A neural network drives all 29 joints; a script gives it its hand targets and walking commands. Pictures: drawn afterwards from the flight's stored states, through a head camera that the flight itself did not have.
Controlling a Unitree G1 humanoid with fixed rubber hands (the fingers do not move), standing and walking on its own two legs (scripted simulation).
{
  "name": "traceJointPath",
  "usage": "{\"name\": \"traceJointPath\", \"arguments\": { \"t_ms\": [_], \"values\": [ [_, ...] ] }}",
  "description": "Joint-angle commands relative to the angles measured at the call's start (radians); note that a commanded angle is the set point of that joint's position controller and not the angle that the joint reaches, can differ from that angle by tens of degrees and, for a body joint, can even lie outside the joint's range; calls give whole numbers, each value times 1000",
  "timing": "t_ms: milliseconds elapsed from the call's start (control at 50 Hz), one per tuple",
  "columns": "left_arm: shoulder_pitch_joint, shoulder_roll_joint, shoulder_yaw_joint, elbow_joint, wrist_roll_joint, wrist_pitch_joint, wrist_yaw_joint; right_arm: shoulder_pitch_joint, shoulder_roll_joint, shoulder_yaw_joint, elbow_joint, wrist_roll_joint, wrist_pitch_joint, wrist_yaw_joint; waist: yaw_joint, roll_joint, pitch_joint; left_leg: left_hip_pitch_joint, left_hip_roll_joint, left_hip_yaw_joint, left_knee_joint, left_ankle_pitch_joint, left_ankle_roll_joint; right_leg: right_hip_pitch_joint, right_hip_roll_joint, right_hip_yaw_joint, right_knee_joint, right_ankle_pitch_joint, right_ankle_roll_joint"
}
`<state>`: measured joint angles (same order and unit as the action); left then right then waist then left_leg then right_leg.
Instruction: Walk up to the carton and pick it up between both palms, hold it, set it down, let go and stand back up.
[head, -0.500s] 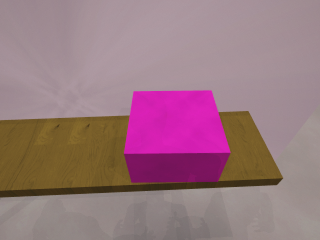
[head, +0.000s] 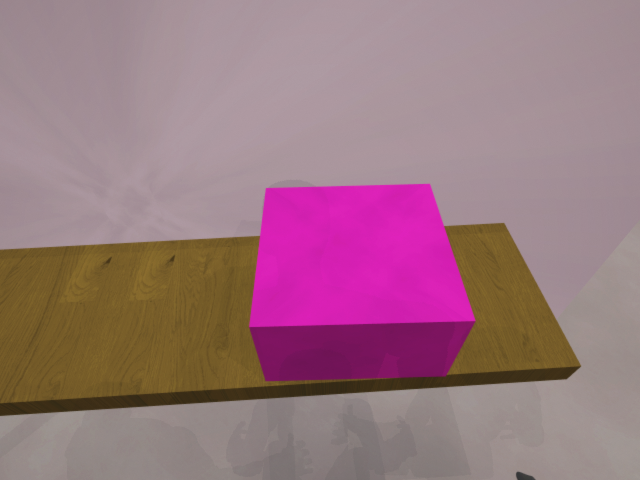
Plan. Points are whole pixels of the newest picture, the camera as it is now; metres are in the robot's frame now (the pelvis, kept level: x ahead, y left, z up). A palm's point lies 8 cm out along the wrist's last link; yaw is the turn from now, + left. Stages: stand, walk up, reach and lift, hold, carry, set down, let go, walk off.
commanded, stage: walk up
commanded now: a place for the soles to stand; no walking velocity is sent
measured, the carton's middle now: (351, 277) +0.42 -0.02 -0.02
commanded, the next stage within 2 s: reach and lift in 0.52 s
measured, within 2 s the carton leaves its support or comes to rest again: neither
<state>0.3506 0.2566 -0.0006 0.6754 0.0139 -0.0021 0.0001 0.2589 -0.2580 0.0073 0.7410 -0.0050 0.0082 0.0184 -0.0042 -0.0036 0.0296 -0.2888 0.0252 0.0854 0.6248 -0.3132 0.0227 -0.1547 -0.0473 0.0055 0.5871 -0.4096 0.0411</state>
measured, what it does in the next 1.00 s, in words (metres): stands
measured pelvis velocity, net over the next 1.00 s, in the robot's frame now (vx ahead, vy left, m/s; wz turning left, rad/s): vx -0.04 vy -0.02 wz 0.01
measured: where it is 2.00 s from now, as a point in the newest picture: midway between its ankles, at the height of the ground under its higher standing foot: outside the picture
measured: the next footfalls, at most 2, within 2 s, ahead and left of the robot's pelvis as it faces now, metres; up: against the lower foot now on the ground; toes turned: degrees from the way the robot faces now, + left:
none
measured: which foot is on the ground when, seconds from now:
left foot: down 0.00-1.00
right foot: down 0.00-1.00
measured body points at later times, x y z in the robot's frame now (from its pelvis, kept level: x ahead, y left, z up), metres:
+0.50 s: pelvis -0.01 +0.00 +0.00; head -0.01 +0.00 +0.45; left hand +0.06 +0.25 -0.12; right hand +0.07 -0.26 -0.12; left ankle +0.01 +0.11 -0.73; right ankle -0.06 -0.15 -0.73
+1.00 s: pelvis -0.04 -0.02 +0.01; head -0.04 +0.00 +0.46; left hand +0.12 +0.22 -0.09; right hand +0.12 -0.26 -0.07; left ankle +0.01 +0.11 -0.73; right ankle -0.06 -0.15 -0.73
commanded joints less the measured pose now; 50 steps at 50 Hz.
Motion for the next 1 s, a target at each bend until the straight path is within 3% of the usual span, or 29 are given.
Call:
{"name": "traceJointPath", "arguments": {
  "t_ms": [0,500,520,540,560,580,620,660,700,720,780,880,980],
  "values": [
    [49,142,48,-83,-1,-23,6,11,-153,-45,-81,0,-21,-5,-3,6,-29,112,94,-103,-110,360,62,-88,-37,39,-89,293,-65],
    [66,136,50,-62,2,-26,4,24,-149,-46,-48,0,-19,-8,-6,3,18,91,86,-107,-167,160,42,-114,-28,56,-140,180,-70],
    [-592,221,45,-158,-65,118,12,-595,-45,-148,-25,-120,-150,5,34,19,13,-23,28,-52,-47,28,-59,-412,39,-93,1,-16,-77],
    [-460,172,4,-178,-60,191,40,-447,-82,-161,50,-110,-181,35,-16,26,74,-21,24,-48,-54,-99,-59,-430,31,-91,-5,-74,-87],
    [-444,147,9,-187,-48,237,37,-424,-93,-165,34,-103,-180,45,1,1,4,30,37,-60,-30,-57,-62,-401,25,-120,29,-29,-75],
    [-415,141,12,-219,-32,277,30,-338,-102,-167,35,-84,-175,45,-9,2,-45,94,38,-57,-9,9,-63,-390,23,-118,23,40,-70],
    [-336,134,35,-315,4,329,15,-225,-127,-167,55,-26,-185,36,-15,26,-190,277,35,-58,40,260,-75,-364,47,-128,-9,227,-67],
    [-211,115,72,-376,22,340,0,-144,-152,-157,78,34,-214,28,-28,30,-298,466,21,-90,61,532,-83,-321,81,-140,-50,432,-57],
    [-115,96,99,-377,32,311,-10,-104,-165,-114,59,72,-236,21,-32,15,-292,546,-3,-94,-5,603,-78,-257,90,-128,-118,538,-39],
    [-100,73,97,-374,39,305,-7,-105,-158,-104,47,85,-228,28,-26,14,-265,489,-17,-70,-76,488,-80,-188,98,-113,-172,372,-60],
    [-132,82,97,-284,41,281,-5,-148,-126,-70,28,50,-214,8,-20,-4,-144,419,-50,-50,-125,411,-66,-140,85,-85,-201,424,-41],
    [-260,116,123,-269,17,216,-6,-170,-30,-57,-76,12,-195,-12,9,-1,6,338,-56,-15,-211,221,-51,-172,55,-45,-289,183,-40],
    [-327,139,103,-310,-32,122,6,-168,29,-62,-194,8,-197,-21,9,16,3,345,-46,1,-225,139,-40,-228,18,-2,-317,67,-56]
  ]
}}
